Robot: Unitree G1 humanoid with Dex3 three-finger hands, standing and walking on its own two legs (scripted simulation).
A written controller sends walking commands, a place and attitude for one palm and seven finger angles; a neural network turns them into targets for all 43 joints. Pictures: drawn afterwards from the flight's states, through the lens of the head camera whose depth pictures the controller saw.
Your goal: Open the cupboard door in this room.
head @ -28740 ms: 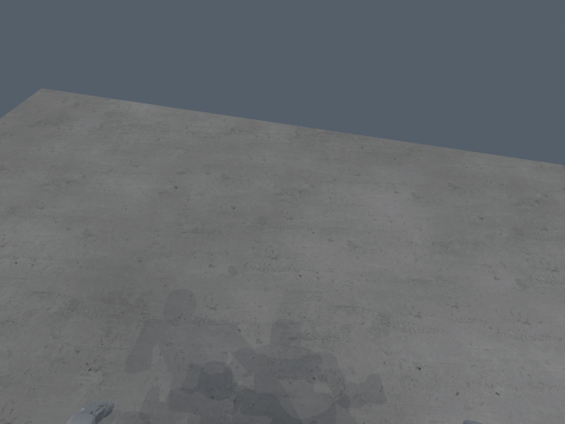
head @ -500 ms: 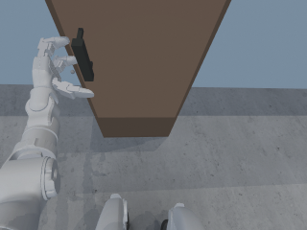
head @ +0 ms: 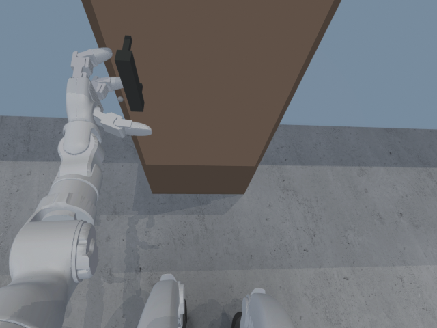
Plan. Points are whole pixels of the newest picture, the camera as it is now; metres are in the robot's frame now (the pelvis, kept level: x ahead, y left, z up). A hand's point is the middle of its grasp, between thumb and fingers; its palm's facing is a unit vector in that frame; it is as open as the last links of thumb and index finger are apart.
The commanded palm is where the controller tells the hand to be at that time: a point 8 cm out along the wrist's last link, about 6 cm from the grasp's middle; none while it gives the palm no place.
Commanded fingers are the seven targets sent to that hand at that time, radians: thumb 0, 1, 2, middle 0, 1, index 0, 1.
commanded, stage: move the hooked fingers beside the handle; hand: left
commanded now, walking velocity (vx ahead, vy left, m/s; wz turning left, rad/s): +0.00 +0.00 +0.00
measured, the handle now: (132, 75) +0.55 +0.17 +0.07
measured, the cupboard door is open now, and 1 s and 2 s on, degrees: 0 0 0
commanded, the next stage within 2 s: none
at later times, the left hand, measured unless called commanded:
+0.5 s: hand (114, 96) +0.50 +0.19 +0.07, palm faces +0.10 -1.00 -0.02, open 14.8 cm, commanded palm +0.49 +0.19 +0.07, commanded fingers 0.00 -0.50 0.30 -0.30 -1.20 -0.30 -1.20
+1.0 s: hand (110, 95) +0.50 +0.20 +0.07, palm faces +0.07 -1.00 -0.01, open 14.5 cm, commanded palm +0.48 +0.22 +0.07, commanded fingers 0.00 -0.50 0.30 -0.30 -1.20 -0.30 -1.20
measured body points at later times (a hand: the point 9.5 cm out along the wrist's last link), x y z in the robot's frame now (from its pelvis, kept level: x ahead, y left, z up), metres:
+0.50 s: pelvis -0.01 -0.01 +0.00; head +0.13 +0.03 +0.43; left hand +0.49 +0.25 +0.07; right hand +0.02 -0.27 -0.12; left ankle +0.06 +0.09 -0.65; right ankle -0.01 -0.13 -0.65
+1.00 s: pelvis +0.01 -0.01 +0.00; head +0.14 +0.02 +0.44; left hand +0.49 +0.25 +0.07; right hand +0.03 -0.27 -0.11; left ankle +0.06 +0.09 -0.65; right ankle -0.01 -0.13 -0.65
